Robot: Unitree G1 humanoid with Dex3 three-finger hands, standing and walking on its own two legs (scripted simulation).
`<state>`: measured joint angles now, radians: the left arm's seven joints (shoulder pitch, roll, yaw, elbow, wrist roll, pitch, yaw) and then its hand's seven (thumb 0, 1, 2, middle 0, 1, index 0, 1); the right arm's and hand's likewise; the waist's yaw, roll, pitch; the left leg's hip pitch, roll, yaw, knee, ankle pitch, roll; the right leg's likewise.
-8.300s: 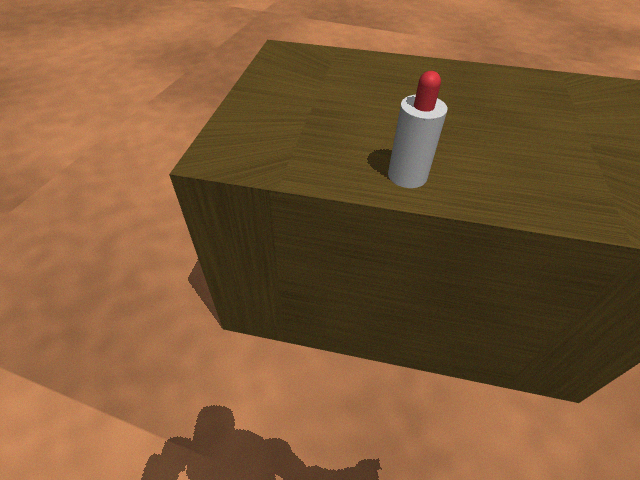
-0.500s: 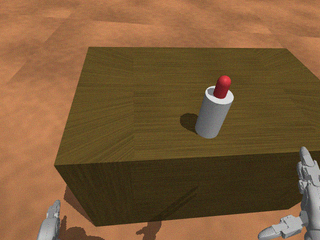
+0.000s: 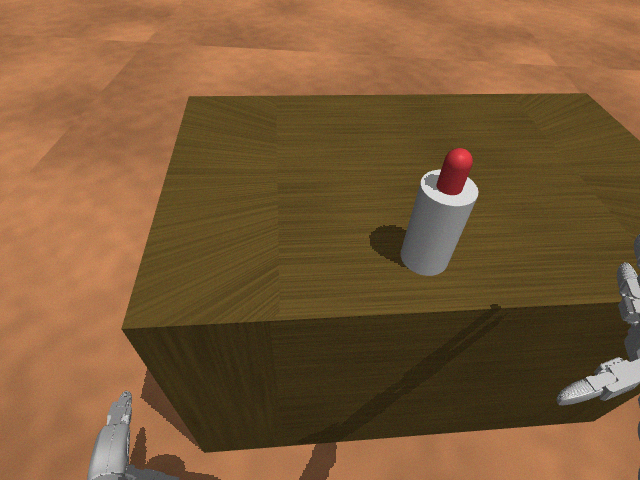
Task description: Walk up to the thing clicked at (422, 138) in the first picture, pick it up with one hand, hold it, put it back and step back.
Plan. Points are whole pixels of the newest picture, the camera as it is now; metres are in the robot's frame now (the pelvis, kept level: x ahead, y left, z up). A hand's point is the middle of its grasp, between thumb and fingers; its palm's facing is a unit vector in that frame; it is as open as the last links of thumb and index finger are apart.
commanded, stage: go down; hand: right
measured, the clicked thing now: (440, 211) +0.51 -0.19 +0.04
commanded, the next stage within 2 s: none
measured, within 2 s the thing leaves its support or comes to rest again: neither
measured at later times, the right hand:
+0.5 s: hand (598, 285) +0.32 -0.33 +0.10, palm faces +0.13 +0.99 -0.01, open 17.6 cm
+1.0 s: hand (605, 248) +0.37 -0.36 +0.11, palm faces +0.14 +0.99 +0.01, open 17.7 cm
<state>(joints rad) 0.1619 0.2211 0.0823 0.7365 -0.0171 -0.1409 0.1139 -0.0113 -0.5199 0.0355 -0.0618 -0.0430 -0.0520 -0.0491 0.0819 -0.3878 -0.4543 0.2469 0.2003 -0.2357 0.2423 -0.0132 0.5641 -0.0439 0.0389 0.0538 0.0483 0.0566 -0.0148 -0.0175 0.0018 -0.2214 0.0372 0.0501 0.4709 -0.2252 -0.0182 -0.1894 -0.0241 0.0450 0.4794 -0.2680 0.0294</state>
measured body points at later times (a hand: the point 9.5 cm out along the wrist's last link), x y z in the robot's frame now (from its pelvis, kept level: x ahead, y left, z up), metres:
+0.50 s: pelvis +0.01 -0.02 +0.00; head +0.02 -0.02 +0.45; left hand +0.16 +0.25 -0.08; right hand +0.31 -0.39 +0.10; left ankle +0.02 +0.13 -0.74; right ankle +0.00 -0.14 -0.74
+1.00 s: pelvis +0.00 -0.01 -0.01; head +0.04 -0.03 +0.43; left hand +0.15 +0.26 -0.08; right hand +0.36 -0.41 +0.11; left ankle +0.02 +0.13 -0.74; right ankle +0.00 -0.14 -0.74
